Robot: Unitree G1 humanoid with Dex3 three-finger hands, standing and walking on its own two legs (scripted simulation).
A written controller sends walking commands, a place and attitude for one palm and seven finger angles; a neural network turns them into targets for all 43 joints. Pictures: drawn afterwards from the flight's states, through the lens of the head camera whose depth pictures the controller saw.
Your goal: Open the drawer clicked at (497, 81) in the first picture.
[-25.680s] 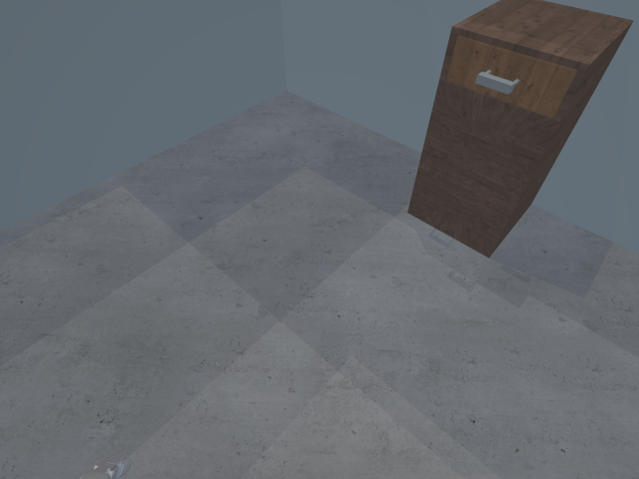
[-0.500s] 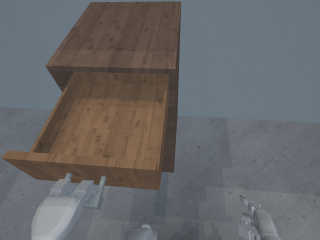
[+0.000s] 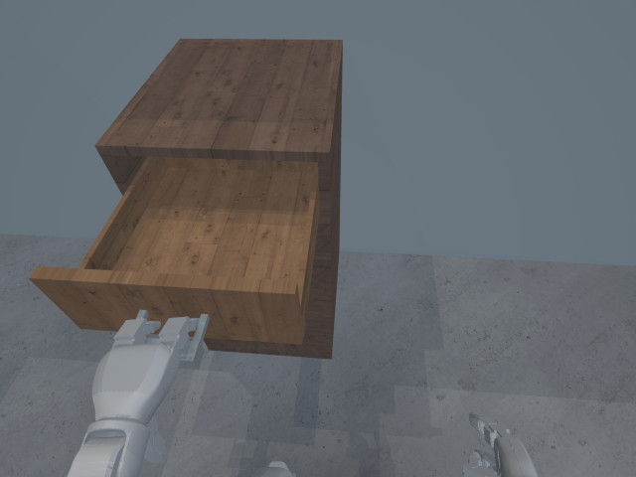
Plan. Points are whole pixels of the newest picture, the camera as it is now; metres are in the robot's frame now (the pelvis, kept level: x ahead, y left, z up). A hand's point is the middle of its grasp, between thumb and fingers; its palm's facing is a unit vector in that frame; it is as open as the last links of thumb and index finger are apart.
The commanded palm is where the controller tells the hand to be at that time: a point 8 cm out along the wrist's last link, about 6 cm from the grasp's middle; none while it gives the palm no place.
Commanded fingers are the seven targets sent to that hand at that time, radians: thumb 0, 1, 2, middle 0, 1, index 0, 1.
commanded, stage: open the thumb to release the handle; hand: left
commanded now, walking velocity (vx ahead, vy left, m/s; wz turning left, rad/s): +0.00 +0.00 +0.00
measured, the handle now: (166, 336) +0.30 +0.23 +0.00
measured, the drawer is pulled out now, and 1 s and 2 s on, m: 0.26 0.25 0.25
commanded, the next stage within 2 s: lift the hand off the handle in 0.08 s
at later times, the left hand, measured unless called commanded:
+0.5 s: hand (159, 390) +0.24 +0.23 -0.02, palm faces +0.02 -0.07 -1.00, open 15.4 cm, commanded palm +0.23 +0.24 +0.04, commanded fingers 0.00 -0.50 0.30 -0.15 -0.30 -0.15 -0.30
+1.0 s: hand (145, 372) +0.24 +0.23 +0.02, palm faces -0.01 -0.11 -0.99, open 15.1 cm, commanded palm +0.24 +0.23 +0.11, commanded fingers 0.00 -0.50 0.30 -0.15 -0.30 -0.15 -0.30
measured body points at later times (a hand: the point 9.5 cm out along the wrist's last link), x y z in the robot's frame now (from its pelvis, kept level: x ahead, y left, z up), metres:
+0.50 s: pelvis +0.00 +0.00 -0.01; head +0.04 -0.02 +0.44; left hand +0.23 +0.23 +0.03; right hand +0.18 -0.22 -0.13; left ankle +0.05 +0.11 -0.68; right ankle -0.02 -0.08 -0.68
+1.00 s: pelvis +0.00 +0.02 +0.02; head +0.03 -0.01 +0.46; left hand +0.24 +0.23 +0.08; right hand +0.19 -0.22 -0.09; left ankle +0.05 +0.11 -0.68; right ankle -0.02 -0.08 -0.68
